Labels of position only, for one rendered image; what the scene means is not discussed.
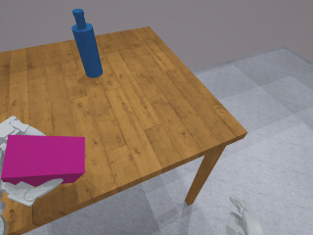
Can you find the robot left hand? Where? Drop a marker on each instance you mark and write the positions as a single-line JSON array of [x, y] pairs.
[[22, 193]]

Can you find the table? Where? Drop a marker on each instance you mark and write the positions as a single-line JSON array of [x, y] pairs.
[[145, 115]]

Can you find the robot right hand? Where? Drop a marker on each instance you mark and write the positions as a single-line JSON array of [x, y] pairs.
[[248, 224]]

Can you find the sponge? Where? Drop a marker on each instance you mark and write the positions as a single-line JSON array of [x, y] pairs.
[[36, 159]]

